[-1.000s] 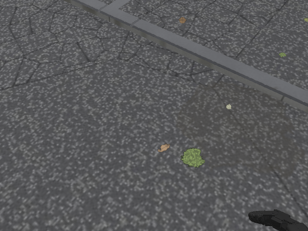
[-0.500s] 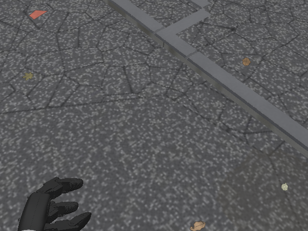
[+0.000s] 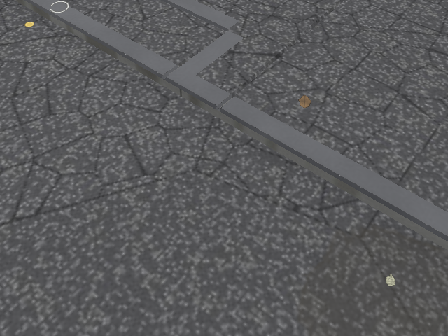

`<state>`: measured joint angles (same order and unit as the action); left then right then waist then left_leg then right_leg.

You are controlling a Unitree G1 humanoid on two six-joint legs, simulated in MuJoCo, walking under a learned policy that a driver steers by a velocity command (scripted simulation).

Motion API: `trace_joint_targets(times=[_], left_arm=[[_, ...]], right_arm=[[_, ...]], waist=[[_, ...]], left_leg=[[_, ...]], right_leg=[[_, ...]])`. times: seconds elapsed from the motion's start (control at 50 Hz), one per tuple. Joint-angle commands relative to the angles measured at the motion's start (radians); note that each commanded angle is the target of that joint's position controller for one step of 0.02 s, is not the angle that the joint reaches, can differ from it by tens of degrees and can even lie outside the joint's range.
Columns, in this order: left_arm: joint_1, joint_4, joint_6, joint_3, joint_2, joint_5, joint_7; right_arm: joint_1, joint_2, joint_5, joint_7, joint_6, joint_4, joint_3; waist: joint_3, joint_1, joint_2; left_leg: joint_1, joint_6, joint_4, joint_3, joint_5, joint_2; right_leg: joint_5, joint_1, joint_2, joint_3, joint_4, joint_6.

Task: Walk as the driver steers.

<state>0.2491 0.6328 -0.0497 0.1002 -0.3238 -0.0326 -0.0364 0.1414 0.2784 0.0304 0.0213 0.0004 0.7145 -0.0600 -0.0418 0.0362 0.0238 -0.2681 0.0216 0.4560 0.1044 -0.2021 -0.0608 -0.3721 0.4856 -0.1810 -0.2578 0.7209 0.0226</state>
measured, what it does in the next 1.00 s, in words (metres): steps on the spot, turning left: right foot, then left foot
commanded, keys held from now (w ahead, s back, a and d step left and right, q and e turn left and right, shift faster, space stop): e+shift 0.16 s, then q+shift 0.72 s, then e+shift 0.12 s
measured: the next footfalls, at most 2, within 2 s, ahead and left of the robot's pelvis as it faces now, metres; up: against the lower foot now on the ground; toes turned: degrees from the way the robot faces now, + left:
right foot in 0.36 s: +0.03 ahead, -0.16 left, +0.00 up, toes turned -10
left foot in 0.74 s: +0.06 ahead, +0.11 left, +0.00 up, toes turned +11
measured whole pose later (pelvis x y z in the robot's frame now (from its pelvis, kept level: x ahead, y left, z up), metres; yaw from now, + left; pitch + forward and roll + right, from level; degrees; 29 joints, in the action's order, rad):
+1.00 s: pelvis +0.02 +0.02 +0.00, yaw +16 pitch +2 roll -2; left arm 0.09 0.72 -0.02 0.10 -0.32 0.00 -0.03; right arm 0.19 0.30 0.01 0.04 0.02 0.58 -0.06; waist -0.05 0.00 0.04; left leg -0.29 0.07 0.45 0.06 -0.19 -0.06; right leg -0.29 0.57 0.02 -0.04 1.04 0.07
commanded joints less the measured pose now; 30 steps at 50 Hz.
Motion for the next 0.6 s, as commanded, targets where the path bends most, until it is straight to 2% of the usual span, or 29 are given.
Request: trace_joint_targets(times=[0.02, 0.04, 0.06, 0.12, 0.16, 0.18, 0.22, 0.24, 0.26, 0.28, 0.3, 0.32, 0.34, 0.36, 0.38, 0.4, 0.42, 0.44, 0.46, 0.48, 0.52, 0.56, 0.6], left_arm=[[0.069, -0.043, 0.011, 0.053, -0.158, 0.013, 0.001], [0.086, -0.034, 0.003, 0.045, -0.128, 0.018, -0.001], [0.086, -0.038, -0.003, 0.036, -0.107, 0.017, 0.002], [-0.027, -0.100, 0.002, 0.015, -0.082, 0.000, 0.012], [-0.076, -0.133, 0.006, 0.004, -0.069, 0.002, 0.024], [-0.099, -0.146, 0.010, -0.007, -0.051, 0.010, 0.028], [-0.108, -0.156, 0.015, -0.024, -0.019, 0.023, 0.030], [-0.095, -0.147, 0.015, -0.027, -0.017, 0.025, 0.028], [-0.085, -0.135, 0.016, -0.028, -0.020, 0.027, 0.025], [-0.077, -0.121, 0.016, -0.029, -0.018, 0.031, 0.021], [-0.059, -0.101, 0.015, -0.031, -0.006, 0.035, 0.017], [-0.037, -0.084, 0.016, -0.028, -0.008, 0.037, 0.015], [-0.030, -0.082, 0.018, -0.016, -0.055, 0.033, 0.010], [0.000, -0.089, 0.016, 0.001, -0.127, 0.037, -0.004], [0.042, -0.099, 0.002, 0.018, -0.203, 0.063, -0.021], [0.018, -0.081, -0.004, 0.025, -0.187, 0.059, -0.017], [0.005, -0.097, 0.006, 0.015, -0.148, 0.065, -0.010], [-0.047, -0.093, 0.015, 0.006, -0.114, 0.063, -0.010], [-0.120, -0.102, 0.024, -0.002, -0.089, 0.051, -0.010], [-0.172, -0.099, 0.034, -0.004, -0.076, 0.042, -0.008], [-0.205, -0.088, 0.042, -0.005, -0.058, 0.050, -0.010], [-0.212, -0.075, 0.046, -0.003, -0.052, 0.049, -0.013], [-0.205, -0.060, 0.049, 0.009, -0.078, 0.042, -0.013]], right_arm=[[-0.129, 0.089, 0.001, 0.020, -0.023, -0.116, -0.026], [-0.127, 0.085, -0.012, 0.026, -0.022, -0.117, -0.021], [-0.117, 0.086, -0.015, 0.030, -0.019, -0.115, -0.017], [-0.037, 0.106, -0.008, 0.037, -0.004, -0.099, -0.021], [0.010, 0.136, -0.007, 0.036, 0.008, -0.085, -0.032], [0.040, 0.151, -0.009, 0.031, 0.011, -0.073, -0.037], [0.044, 0.181, -0.019, 0.014, 0.013, -0.059, -0.043], [0.028, 0.188, -0.025, 0.004, 0.011, -0.057, -0.044], [0.019, 0.185, -0.033, -0.007, 0.006, -0.052, -0.040], [0.017, 0.166, -0.042, -0.016, -0.001, -0.042, -0.031], [0.010, 0.135, -0.051, -0.026, -0.010, -0.031, -0.017], [0.003, 0.130, -0.064, -0.032, -0.015, -0.022, -0.012], [0.033, 0.148, -0.076, -0.036, -0.024, -0.008, -0.015], [0.057, 0.136, -0.057, -0.042, -0.038, -0.014, -0.008], [0.078, 0.079, -0.026, -0.054, -0.053, -0.034, 0.012], [0.071, 0.099, -0.051, -0.051, -0.053, -0.041, 0.004], [0.040, 0.177, -0.073, -0.041, -0.039, -0.035, -0.026], [0.056, 0.176, -0.079, -0.030, -0.018, -0.025, -0.040], [0.100, 0.156, -0.075, -0.015, 0.010, -0.004, -0.044], [0.127, 0.144, -0.063, -0.002, 0.033, -0.001, -0.045], [0.131, 0.111, -0.053, 0.009, 0.057, -0.024, -0.042], [0.103, 0.088, -0.051, 0.000, 0.061, -0.064, -0.035], [0.073, 0.071, -0.048, -0.022, 0.058, -0.105, -0.027]], waist=[[0.089, 0.024, -0.119], [0.079, 0.018, -0.110], [0.061, 0.012, -0.113], [0.041, -0.052, -0.136], [0.055, -0.085, -0.151], [0.070, -0.102, -0.143], [0.095, -0.093, -0.141], [0.105, -0.080, -0.150], [0.111, -0.072, -0.161], [0.116, -0.064, -0.170], [0.118, -0.046, -0.172], [0.105, -0.021, -0.175], [0.100, -0.016, -0.174], [0.165, -0.021, -0.118], [0.251, -0.026, 0.092], [0.277, 0.001, 0.235], [0.222, 0.037, 0.186], [0.172, 0.006, 0.167], [0.129, -0.029, 0.162], [0.095, -0.056, 0.164], [0.070, -0.071, 0.150], [0.079, -0.064, 0.137], [0.097, -0.047, 0.133]], left_leg=[[0.121, 0.154, -0.157, 0.202, 0.153, 0.327], [0.131, 0.146, -0.146, 0.155, 0.191, 0.308], [0.122, 0.156, -0.141, 0.103, 0.275, 0.298], [0.207, 0.188, -0.148, 0.011, 0.357, 0.287], [0.273, 0.208, -0.138, -0.009, 0.428, 0.315], [0.267, 0.223, -0.129, -0.005, 0.467, 0.319], [0.223, 0.240, -0.114, -0.014, 0.524, 0.323], [0.192, 0.243, -0.108, -0.021, 0.540, 0.319], [0.175, 0.242, -0.100, -0.017, 0.541, 0.315], [0.165, 0.236, -0.088, -0.005, 0.520, 0.306], [0.146, 0.218, -0.067, 0.001, 0.492, 0.289], [0.109, 0.189, -0.042, 0.001, 0.480, 0.270], [0.051, 0.142, -0.021, 0.013, 0.435, 0.254], [-0.038, 0.071, 0.028, 0.007, 0.274, 0.215], [-0.236, -0.002, 0.184, -0.053, -0.136, 0.134], [-0.308, -0.050, 0.345, -0.128, -0.431, 0.084], [-0.343, -0.076, 0.575, -0.103, -0.484, 0.094], [-0.380, -0.085, 0.693, -0.085, -0.446, 0.106], [-0.367, -0.100, 0.726, -0.074, -0.392, 0.119], [-0.347, -0.115, 0.733, -0.080, -0.329, 0.124], [-0.322, -0.133, 0.713, -0.111, -0.231, 0.129], [-0.298, -0.128, 0.600, -0.115, -0.168, 0.156], [-0.245, -0.103, 0.470, -0.131, -0.146, 0.171]], right_leg=[[-0.057, 0.154, 0.100, 0.066, 0.382, 0.039], [-0.020, 0.184, 0.110, 0.082, 0.471, 0.048], [-0.006, 0.204, 0.127, 0.113, 0.542, 0.062], [0.061, 0.284, 0.204, 0.199, 0.468, 0.104], [0.060, 0.291, 0.240, 0.222, 0.391, 0.122], [0.035, 0.244, 0.243, 0.221, 0.338, 0.120], [-0.026, 0.118, 0.223, 0.231, 0.225, 0.101], [-0.043, 0.046, 0.206, 0.245, 0.164, 0.088], [-0.042, -0.013, 0.193, 0.256, 0.096, 0.076], [-0.021, -0.072, 0.186, 0.258, 0.005, 0.063], [0.042, -0.157, 0.178, 0.255, -0.130, 0.048], [0.178, -0.258, 0.156, 0.272, -0.303, 0.026], [0.324, -0.375, 0.162, 0.258, -0.416, -0.003], [0.532, -0.545, 0.275, 0.162, -0.359, -0.034], [0.965, -0.744, 0.490, 0.029, -0.208, -0.140], [0.903, -0.645, 0.605, -0.033, -0.263, -0.290], [0.820, -0.564, 0.592, -0.026, -0.314, -0.332], [0.733, -0.501, 0.551, 0.040, -0.336, -0.298], [0.650, -0.424, 0.509, 0.118, -0.359, -0.259], [0.602, -0.359, 0.491, 0.168, -0.378, -0.236], [0.525, -0.297, 0.474, 0.242, -0.406, -0.221], [0.464, -0.309, 0.480, 0.286, -0.401, -0.214], [0.468, -0.328, 0.504, 0.310, -0.385, -0.212]])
